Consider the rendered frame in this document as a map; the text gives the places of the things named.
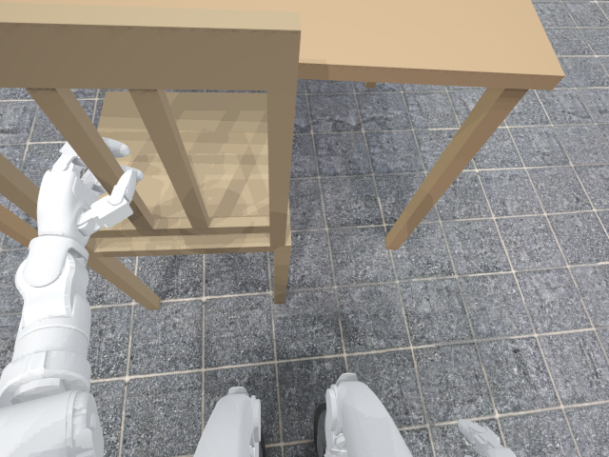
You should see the robot right shin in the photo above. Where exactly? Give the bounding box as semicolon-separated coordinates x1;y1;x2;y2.
324;373;358;457

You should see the left robot upper arm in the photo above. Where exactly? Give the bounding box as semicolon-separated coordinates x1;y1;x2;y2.
0;389;105;457

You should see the robot right thigh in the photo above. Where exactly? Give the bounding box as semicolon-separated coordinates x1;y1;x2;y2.
325;381;413;457

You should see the robot right hand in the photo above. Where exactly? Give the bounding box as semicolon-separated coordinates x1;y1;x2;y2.
458;419;517;457

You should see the table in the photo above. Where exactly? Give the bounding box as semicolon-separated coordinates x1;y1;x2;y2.
0;0;565;249

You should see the chair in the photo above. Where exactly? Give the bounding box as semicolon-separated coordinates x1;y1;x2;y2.
0;2;301;310

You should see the robot left hand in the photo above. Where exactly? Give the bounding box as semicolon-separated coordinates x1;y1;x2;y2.
37;137;145;247

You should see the robot left forearm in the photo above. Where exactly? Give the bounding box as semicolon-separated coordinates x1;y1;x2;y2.
0;234;91;407

